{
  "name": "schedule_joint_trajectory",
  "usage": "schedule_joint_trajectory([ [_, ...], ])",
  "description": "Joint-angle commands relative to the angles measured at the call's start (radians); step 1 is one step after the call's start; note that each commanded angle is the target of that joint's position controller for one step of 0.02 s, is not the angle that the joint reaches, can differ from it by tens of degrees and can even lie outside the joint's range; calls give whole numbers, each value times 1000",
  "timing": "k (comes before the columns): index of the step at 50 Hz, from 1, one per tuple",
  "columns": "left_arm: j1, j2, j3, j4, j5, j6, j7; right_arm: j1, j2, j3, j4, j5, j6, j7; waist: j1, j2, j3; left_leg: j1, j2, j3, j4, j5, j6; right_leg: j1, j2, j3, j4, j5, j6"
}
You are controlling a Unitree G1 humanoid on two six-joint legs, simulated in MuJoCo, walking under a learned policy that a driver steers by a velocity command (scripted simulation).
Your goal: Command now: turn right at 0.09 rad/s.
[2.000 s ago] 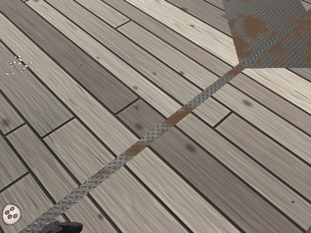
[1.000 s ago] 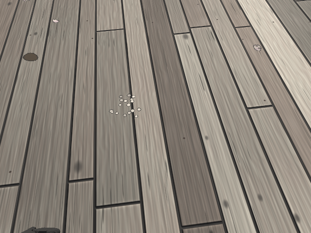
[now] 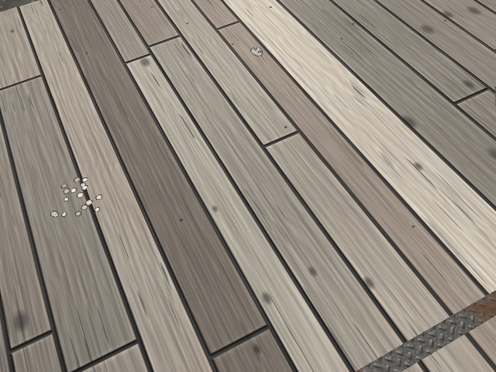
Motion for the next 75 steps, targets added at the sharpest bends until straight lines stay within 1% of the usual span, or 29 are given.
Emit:
schedule_joint_trajectory([
  [1, -6, 46, -10, -39, 13, -33, 14, 53, -30, 1, -9, 13, 11, 10, 9, -121, -139, 77, 11, -16, -110, 55, 7, 97, -257, 116, -177, 386, -89],
  [6, 27, 126, 3, 5, 28, -31, 32, 16, -88, -21, -6, 9, 17, 22, 45, -155, -41, 55, -35, -37, -203, 0, 31, 108, -321, 111, -190, 210, -107],
  [9, 25, 108, 1, 10, 24, -29, 37, 11, -71, -22, -15, 7, 13, 30, 42, -120, -28, 16, -15, -17, -188, -52, 29, 148, -360, 104, -167, 263, -140],
  [16, 1, 106, 11, 24, 27, -37, 33, 5, -30, -21, -65, 26, 16, 44, 33, -146, -96, 103, -23, 55, -306, -98, 51, 195, -381, -11, -55, 551, -131],
  [20, -23, 132, 24, 30, 8, -38, 25, 39, -28, -27, -91, 19, 7, 44, -12, -144, -137, 269, -53, 75, -563, 52, 96, 129, -369, -116, 108, 508, -38],
  [21, -11, 131, 25, 32, 5, -42, 22, 87, -74, -41, -83, 4, -4, 31, -45, -50, -154, 392, -15, -53, -696, 187, 134, 14, -318, -174, 266, 372, 35],
  [22, 3, 62, 9, -8, 22, -38, 18, 127, -221, -72, -93, -7, -19, 18, -25, 194, -168, 562, 255, -440, -739, 598, 220, -271, -177, -232, 534, -229, 110],
  [23, -102, 52, -3, -68, 32, -21, 26, 206, -273, -97, -85, 16, -17, 21, -92, 210, -184, 544, 347, -600, -720, 866, 406, -413, -39, -65, 685, -492, 136],
  [24, -95, 75, -2, -55, 34, -17, 27, 192, -231, -91, -83, 27, -13, 19, -73, 72, -155, 564, 306, -513, -718, 794, 413, -453, -87, 9, 755, -428, 142],
  [26, -80, 98, 6, -32, 20, -30, 24, 35, -157, -68, -109, 28, 4, 5, -2, 3, -63, 473, 165, -374, -738, 634, 322, -446, -122, 27, 685, -238, 145],
  [28, -45, 115, 10, -16, 35, -26, 18, 3, -141, -62, -123, 30, 6, 1, 10, 21, -102, 472, 106, -335, -722, 701, 287, -397, -108, 14, 660, -177, 160],
  [30, -35, 109, 7, -14, 42, -23, 0, 62, -162, -70, -108, 23, -4, 15, -11, 9, -163, 471, 73, -390, -792, 194, 289, -373, -103, 15, 593, -147, 161],
  [33, -107, 112, 8, -31, 42, -29, -16, 89, -170, -71, -101, 6, -16, 27, -41, 81, -76, 426, 73, -509, -892, -263, 306, -434, -90, 10, 456, -131, 169],
  [42, -183, 101, -7, -38, 12, -83, -38, 133, -158, -47, -64, -6, -99, 27, -80, 96, -10, 370, 150, -425, -932, -179, 271, -310, -128, -51, 185, -19, 77],
  [47, 69, 123, 8, 29, 8, -92, -40, 65, -153, -35, -52, -18, -119, 10, 76, -12, -25, 247, 140, -211, -777, 116, 220, 67, -45, -103, 73, -84, -31],
  [48, 284, 176, 32, 97, 14, -104, -29, 47, -117, -21, -59, -29, -124, 7, 171, -138, -121, 139, 62, -89, -429, 364, 190, 304, -82, 15, 28, -191, -61],
  [49, 404, 294, 59, 110, 29, -113, -24, 14, -55, 3, -128, -10, -138, 10, 186, -383, -172, -148, -75, 36, -61, 188, 115, 450, -324, 568, -205, -624, -158],
  [50, 325, 237, 45, 98, 18, -112, -41, -35, -62, 7, -148, -25, -146, 10, 126, -320, -98, -350, -129, -81, 67, -18, 104, 440, -366, 863, -321, -676, -178],
  [51, 237, 203, 40, 76, 16, -109, -44, -61, -89, 6, -140, -39, -150, 16, 91, -169, -54, -395, -57, -114, 133, 58, 103, 389, -364, 747, -258, -580, -181],
  [53, 239, 182, 39, 77, 10, -114, -31, -54, -92, 11, -125, -52, -159, 30, 66, -60, -62, -323, 7, -105, 81, 126, 83, 282, -289, 559, -254, -406, -169],
  [58, 282, 149, 31, 113, -7, -136, -13, -172, -65, 37, -167, -51, -111, 43, 59, -88, 25, -307, 20, -29, -99, 198, 8, 128, -177, 422, -343, -122, -177],
  [65, 354, 160, 43, 171, -13, -137, 6, -403, -36, 65, -257, -20, -123, 49, 127, -136, 0, -126, -54, 14, -465, 402, 17, 157, -161, 401, -278, 485, -135],
  [68, 278, 211, 53, 165, -14, -143, 10, -196, -106, 36, -203, -11, -128, 20, 8, -124, -150, 300, -119, 10, -536, 305, 57, 117, -140, 362, -49, 879, -58],
  [69, 235, 248, 62, 159, -7, -149, 3, 4, -148, 14, -153, -1, -129, -1, -102, -125, -253, 536, -98, -6, -533, 248, 69, 51, -118, 352, 171, 896, -38],
  [70, 190, 214, 55, 146, 2, -165, 0, 228, -201, -16, -102, -12, -132, -26, -203, -99, -357, 791, 17, -99, -493, 74, 90, -91, -71, 328, 431, 724, -32],
  [71, 231, 28, 12, 118, -9, -172, 3, 356, -263, -39, -79, -58, -137, -44, -178, 161, -479, 1022, 331, -474, -576, -324, 145, -329, 28, 222, 794, -118, -33],
  [72, 289, 44, -6, 78, -34, -160, -2, 253, -287, -46, -92, -50, -128, -34, -91, 323, -556, 982, 446, -962, -795, -491, 225, -464, 39, 145, 956, -245, -27],
  [73, 201, 107, 2, 108, -1, -143, -1, 136, -177, -35, -102, -38, -126, -27, -85, 156, -356, 807, 360, -829, -823, -536, 226, -511, -46, 118, 950, -113, -35],
  [75, 105, 94, 0, 106, 32, -128, -26, 99, -73, -12, -63, -40, -132, -14, -59, -19, -169, 558, 276, -540, -825, -205, 221, -479, -102, 85, 876, -40, -25],
])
